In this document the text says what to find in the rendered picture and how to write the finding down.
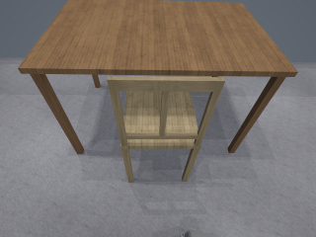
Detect table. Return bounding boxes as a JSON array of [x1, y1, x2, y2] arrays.
[[18, 0, 298, 154]]

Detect chair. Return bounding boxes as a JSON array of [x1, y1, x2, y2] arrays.
[[107, 76, 225, 183]]

